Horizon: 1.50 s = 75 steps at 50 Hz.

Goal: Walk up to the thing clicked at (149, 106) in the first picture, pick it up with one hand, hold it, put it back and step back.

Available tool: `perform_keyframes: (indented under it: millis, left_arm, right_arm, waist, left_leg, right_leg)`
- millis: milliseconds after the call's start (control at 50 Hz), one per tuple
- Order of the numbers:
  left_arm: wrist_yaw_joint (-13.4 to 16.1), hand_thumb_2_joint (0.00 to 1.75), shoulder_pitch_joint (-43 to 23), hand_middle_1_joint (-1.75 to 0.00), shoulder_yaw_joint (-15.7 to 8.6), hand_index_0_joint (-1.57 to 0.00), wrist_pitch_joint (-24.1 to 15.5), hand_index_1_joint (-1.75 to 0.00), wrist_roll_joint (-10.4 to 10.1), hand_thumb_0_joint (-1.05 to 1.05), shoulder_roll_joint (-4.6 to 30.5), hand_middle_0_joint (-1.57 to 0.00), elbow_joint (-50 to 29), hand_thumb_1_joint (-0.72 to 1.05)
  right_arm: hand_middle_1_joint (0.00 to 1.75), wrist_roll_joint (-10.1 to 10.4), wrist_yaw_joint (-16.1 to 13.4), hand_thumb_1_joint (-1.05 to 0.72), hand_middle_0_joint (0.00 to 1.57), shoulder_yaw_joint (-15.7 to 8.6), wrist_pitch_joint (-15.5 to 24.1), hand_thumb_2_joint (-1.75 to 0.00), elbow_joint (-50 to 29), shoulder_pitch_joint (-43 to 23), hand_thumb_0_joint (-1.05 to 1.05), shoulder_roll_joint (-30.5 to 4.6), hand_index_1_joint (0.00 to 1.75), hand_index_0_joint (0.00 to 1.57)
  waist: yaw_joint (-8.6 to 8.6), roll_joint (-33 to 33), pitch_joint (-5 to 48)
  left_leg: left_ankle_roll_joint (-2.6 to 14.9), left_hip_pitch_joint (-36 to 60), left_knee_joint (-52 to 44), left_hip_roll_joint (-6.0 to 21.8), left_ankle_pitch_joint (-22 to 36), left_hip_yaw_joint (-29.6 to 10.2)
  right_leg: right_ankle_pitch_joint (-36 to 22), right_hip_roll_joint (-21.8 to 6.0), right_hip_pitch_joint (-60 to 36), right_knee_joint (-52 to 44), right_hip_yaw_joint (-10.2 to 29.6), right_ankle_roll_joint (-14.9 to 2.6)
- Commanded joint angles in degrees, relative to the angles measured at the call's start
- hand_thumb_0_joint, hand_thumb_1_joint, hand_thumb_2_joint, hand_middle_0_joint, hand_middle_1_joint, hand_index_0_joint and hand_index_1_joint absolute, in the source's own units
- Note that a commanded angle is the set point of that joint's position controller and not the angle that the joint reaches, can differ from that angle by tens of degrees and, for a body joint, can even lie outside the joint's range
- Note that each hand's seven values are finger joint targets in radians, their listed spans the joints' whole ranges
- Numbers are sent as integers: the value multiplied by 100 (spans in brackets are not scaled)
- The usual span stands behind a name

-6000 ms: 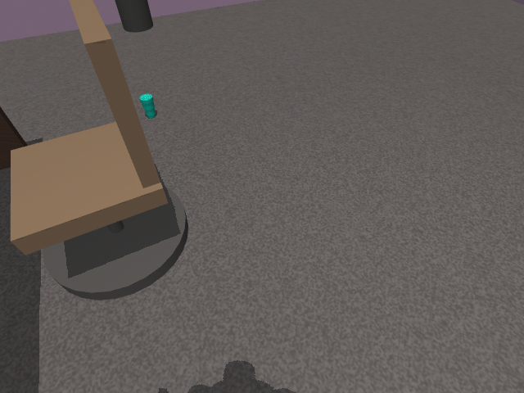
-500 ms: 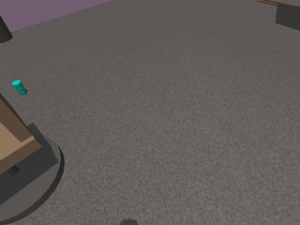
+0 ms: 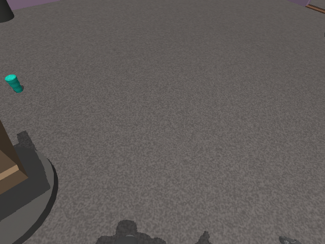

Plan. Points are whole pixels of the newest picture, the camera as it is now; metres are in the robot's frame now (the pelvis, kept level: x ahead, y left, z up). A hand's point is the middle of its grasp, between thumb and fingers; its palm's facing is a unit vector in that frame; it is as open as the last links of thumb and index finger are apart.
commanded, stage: walk up
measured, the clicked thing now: (15, 84) +1.29 +1.30 -0.68
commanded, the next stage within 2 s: none
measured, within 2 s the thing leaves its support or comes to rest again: neither
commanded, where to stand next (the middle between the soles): +0.77 -0.02 m, yaw -2 degrees
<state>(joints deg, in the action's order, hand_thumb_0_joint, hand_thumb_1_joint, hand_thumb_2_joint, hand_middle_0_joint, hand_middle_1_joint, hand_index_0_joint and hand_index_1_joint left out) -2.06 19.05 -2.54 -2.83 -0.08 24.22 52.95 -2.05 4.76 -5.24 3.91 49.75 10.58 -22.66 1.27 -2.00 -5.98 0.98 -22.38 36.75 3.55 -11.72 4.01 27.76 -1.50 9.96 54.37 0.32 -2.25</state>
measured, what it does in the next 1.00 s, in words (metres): walks ahead: right foot, then left foot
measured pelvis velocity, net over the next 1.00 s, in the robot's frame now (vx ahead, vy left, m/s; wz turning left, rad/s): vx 0.43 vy -0.01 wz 0.02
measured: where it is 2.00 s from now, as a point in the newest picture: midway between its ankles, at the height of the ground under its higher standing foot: (176, 154)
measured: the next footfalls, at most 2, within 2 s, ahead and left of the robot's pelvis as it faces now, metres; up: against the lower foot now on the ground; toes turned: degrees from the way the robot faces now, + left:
right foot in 0.32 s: +0.30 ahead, -0.16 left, +0.00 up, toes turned -7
left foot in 0.74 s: +0.49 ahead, +0.10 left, +0.00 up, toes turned +4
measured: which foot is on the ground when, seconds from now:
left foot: down 0.00-0.34, up 0.36-0.72, down 0.74-1.00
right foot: up 0.00-0.30, down 0.32-0.76, up 0.78-1.00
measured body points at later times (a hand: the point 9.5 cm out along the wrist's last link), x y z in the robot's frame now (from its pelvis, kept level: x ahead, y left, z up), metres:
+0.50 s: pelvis +0.23 -0.04 +0.01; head +0.25 -0.07 +0.46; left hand +0.31 +0.28 -0.07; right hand +0.29 -0.36 -0.12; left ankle +0.22 +0.10 -0.65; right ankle +0.26 -0.15 -0.72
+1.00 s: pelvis +0.43 -0.01 +0.02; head +0.44 +0.01 +0.46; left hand +0.51 +0.31 -0.10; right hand +0.48 -0.33 -0.08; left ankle +0.45 +0.10 -0.72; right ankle +0.50 -0.17 -0.67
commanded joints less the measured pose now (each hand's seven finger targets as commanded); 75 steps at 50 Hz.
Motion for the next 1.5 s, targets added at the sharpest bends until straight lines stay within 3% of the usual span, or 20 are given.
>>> perform_keyframes:
  millis: [0, 160, 280, 300, 320, 340, 440, 600, 680, 700, 740, 780, 880, 940, 1080, 1140, 1180, 1200, 1300, 1480]
  left_arm:
    - [75, 90, 112, -30, -282, -20, -221, -30, -108, 0, 1288, -20, -517, 90]
    - [-253, 90, -376, -30, -326, -20, -163, -30, 94, 0, 1015, -20, -572, 90]
    - [-188, 90, 359, -30, -543, -20, -256, -30, 126, 0, 1259, -20, -241, 90]
    - [-109, 90, 875, -30, -666, -20, -317, -30, 150, 0, 1582, -20, -204, 90]
    - [-34, 90, 1059, -30, -767, -20, -381, -30, 118, 0, 2168, -20, -336, 90]
    - [-24, 90, 843, -30, -705, -20, -371, -30, 38, 0, 2199, -20, -413, 90]
    - [37, 90, -62, -30, -487, -20, -370, -30, -11, 0, 1474, -20, -648, 90]
    - [11, 90, 80, -30, -502, -20, -391, -30, 53, 0, 1596, -20, -843, 90]
    - [20, 90, -110, -30, -427, -20, -312, -30, 44, 0, 1515, -20, -919, 90]
    - [31, 90, 51, -30, -327, -20, -288, -30, 46, 0, 1251, -20, -938, 90]
    - [82, 90, 332, -30, -249, -20, -217, -30, -33, 0, 1049, -20, -925, 90]
    - [111, 90, 113, -30, -267, -20, -181, -30, -13, 0, 1382, -20, -737, 90]
    - [-52, 90, 329, -30, -303, -20, -139, -30, 0, 0, 1103, -20, -462, 90]
    - [-136, 90, -1310, -30, -457, -20, -134, -30, 190, 0, 1046, -20, -1254, 90]
    - [-214, 90, -1167, -30, -517, -20, 28, -30, 156, 0, 946, -20, -1267, 90]
    - [-109, 90, -399, -30, -688, -20, -81, -30, 202, 0, 1298, -20, -1051, 90]
    - [13, 90, -97, -30, -793, -20, -137, -30, 277, 0, 1907, -20, -1169, 90]
    - [11, 90, -481, -30, -789, -20, -103, -30, 245, 0, 1952, -20, -1257, 90]
    - [-27, 90, -983, -30, -585, -20, -104, -30, 143, 0, 1179, -20, -1250, 90]
    - [-172, 90, -328, -30, -583, -20, 59, -30, 247, 0, 1328, -20, -1478, 90]
  right_arm:
    - [30, 235, -278, -90, 20, -413, 101, -90, -392, 762, 0, -1721, 30, 20]
    - [30, 153, -197, -90, 20, -309, 228, -90, -603, 557, 0, -1652, 30, 20]
    - [30, 181, -209, -90, 20, -159, 114, -90, -758, 270, 0, -1378, 30, 20]
    - [30, 176, -210, -90, 20, -40, 117, -90, -776, 516, 0, -1075, 30, 20]
    - [30, 221, -203, -90, 20, 56, 100, -90, -875, 743, 0, -838, 30, 20]
    - [30, 163, -280, -90, 20, -90, 26, -90, -728, 479, 0, -1393, 30, 20]
    - [30, 224, -187, -90, 20, -115, -29, -90, -217, 993, 0, -1328, 30, 20]
    - [30, 94, -24, -90, 20, -131, 30, -90, -520, 158, 0, -1062, 30, 20]
    - [30, 102, -59, -90, 20, -203, 117, -90, -329, 745, 0, -1145, 30, 20]
    - [30, 65, -126, -90, 20, -307, 157, -90, -141, 1376, 0, -1413, 30, 20]
    - [30, 130, -239, -90, 20, -518, 191, -90, -333, 1719, 0, -2237, 30, 20]
    - [30, 274, -274, -90, 20, -398, 161, -90, -432, 1149, 0, -1900, 30, 20]
    - [30, 185, -287, -90, 20, -212, 208, -90, -568, 754, 0, -1551, 30, 20]
    - [30, 225, -309, -90, 20, -185, 56, -90, -619, 1260, 0, -1584, 30, 20]
    - [30, 173, -371, -90, 20, -189, 40, -90, -879, 905, 0, -1678, 30, 20]
    - [30, 181, -417, -90, 20, -21, 7, -90, -986, 922, 0, -1266, 30, 20]
    - [30, 228, -471, -90, 20, 98, -31, -90, -967, 1194, 0, -837, 30, 20]
    - [30, 184, -510, -90, 20, -84, -72, -90, -827, 1098, 0, -1352, 30, 20]
    - [30, 158, -265, -90, 20, -86, -30, -90, -298, 1773, 0, -1276, 30, 20]
    - [30, 191, -287, -90, 20, -151, -56, -90, -809, 783, 0, -1164, 30, 20]
  waist:
    - [-333, 889, 654]
    - [-292, 1123, 162]
    - [366, 231, 589]
    - [635, -936, 855]
    - [544, -1822, 944]
    - [556, -1026, 720]
    - [-48, -701, 303]
    - [136, -549, 335]
    - [-322, -88, 626]
    - [-604, 635, 1017]
    - [-689, 1754, 1164]
    - [-423, 690, 414]
    - [-148, 1197, 221]
    - [-355, 680, -136]
    - [-23, 995, 343]
    - [517, 241, 576]
    - [586, -1321, 918]
    - [480, -948, 666]
    - [-81, -888, 605]
    - [250, -564, 271]
  left_leg:
    - [1246, 2127, -2026, 1674, -379, -2121]
    - [1213, 1111, -2343, 1227, -415, -656]
    - [685, -87, -372, 756, -457, -143]
    - [468, -599, 1351, 244, -392, 298]
    - [169, -1734, 2826, -504, -1858, 204]
    - [125, -1741, 3315, -190, -1979, -485]
    - [55, -905, 2410, 215, -762, -695]
    - [-61, -392, 92, 158, -1, -169]
    - [118, 1264, -622, -188, 314, 172]
    - [316, 2251, -883, -150, -118, -136]
    - [1201, 2929, -2258, 2140, -1419, -4090]
    - [1191, 1861, -2149, 1833, -943, -2968]
    - [1154, 1142, -2078, 1225, 435, -1102]
    - [1336, 720, -2351, 1119, 335, -2496]
    - [951, 577, -2064, 759, -787, -2309]
    - [479, -1177, -603, 200, -1185, -1841]
    - [92, -2247, 2155, -703, -1974, -378]
    - [52, -2242, 2647, -219, -1619, -566]
    - [2, -1084, 1921, 171, -284, -455]
    - [19, -294, 528, -35, -17, 279]
  right_leg:
    - [-459, -182, 2513, 1438, 639, -99]
    - [-1508, -494, 1722, -1400, -162, 181]
    - [-1699, -35, -793, -2092, -495, -7]
    - [-530, -491, -1466, -2866, 349, -238]
    - [282, -2139, -1818, -4030, 3411, -844]
    - [357, -2468, -1248, -4146, 4072, -1300]
    - [-1345, -1377, 39, -3975, 1208, -971]
    - [-1589, -1330, 15, -3689, 441, -996]
    - [-2495, -1159, 565, -2488, 57, -677]
    - [-2754, -796, 930, -1101, -231, -505]
    - [275, 340, 2841, 1163, -128, -73]
    - [-288, -122, 2723, 1496, 595, -106]
    - [-817, -484, 1974, -10, 116, 144]
    - [-264, -136, 2155, -490, 74, 249]
    - [-1253, -46, 1184, -1715, 116, 195]
    - [-1288, -123, -1370, -2627, 485, -171]
    - [1964, -2556, -1606, -4549, 3285, -719]
    - [2228, -2825, -1016, -4682, 3674, -957]
    - [-988, -1272, -410, -4023, 402, -561]
    - [-2260, -1511, -98, -3435, -557, -531]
